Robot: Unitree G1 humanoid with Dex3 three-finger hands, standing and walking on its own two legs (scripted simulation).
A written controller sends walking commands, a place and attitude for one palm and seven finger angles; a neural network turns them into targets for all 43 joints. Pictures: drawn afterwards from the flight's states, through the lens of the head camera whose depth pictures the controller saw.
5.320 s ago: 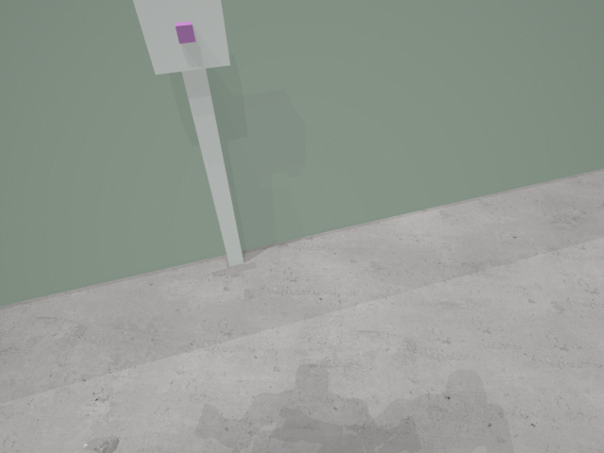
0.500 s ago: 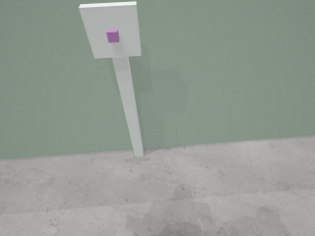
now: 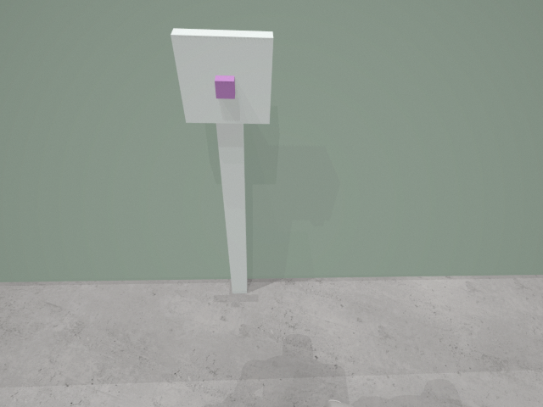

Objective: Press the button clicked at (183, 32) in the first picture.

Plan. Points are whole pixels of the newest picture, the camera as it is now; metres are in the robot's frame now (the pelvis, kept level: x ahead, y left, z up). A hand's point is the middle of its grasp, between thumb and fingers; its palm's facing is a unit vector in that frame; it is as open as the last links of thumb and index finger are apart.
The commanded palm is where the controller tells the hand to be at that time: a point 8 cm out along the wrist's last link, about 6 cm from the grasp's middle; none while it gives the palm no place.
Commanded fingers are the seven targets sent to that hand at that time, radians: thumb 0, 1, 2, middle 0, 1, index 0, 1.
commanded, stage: take the last steps up to it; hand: left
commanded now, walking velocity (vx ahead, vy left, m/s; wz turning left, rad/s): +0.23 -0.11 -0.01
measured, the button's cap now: (225, 86) +0.64 +0.13 +0.16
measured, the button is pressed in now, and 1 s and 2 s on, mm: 0 0 0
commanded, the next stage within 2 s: come to a stop and stand still in 0.26 s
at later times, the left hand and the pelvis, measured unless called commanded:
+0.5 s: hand out of the picture +0.12 +0.10 -0.19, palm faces +0.09 -0.98 -0.15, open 7.3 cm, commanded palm none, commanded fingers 0.00 0.90 0.90 -0.20 -0.30 -0.20 -0.30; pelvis +0.14 -0.06 -0.01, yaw +1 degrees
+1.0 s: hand out of the picture +0.14 +0.09 -0.17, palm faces +0.06 -0.96 -0.26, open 7.4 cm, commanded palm none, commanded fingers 0.00 0.90 0.90 -0.20 -0.30 -0.20 -0.30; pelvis +0.13 -0.09 +0.00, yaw +0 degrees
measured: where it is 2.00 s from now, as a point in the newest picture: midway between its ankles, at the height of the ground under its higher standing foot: outside the picture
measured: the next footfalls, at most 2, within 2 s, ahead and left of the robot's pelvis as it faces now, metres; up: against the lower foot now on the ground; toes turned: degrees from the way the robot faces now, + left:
right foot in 0.14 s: +0.16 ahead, -0.20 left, +0.00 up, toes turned -4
left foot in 0.50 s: +0.25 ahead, +0.06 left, +0.00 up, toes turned +8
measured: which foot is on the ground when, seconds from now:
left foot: down 0.00-0.14, up 0.16-0.48, down 0.50-0.84, up 0.86-1.00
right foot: up 0.00-0.12, down 0.14-1.00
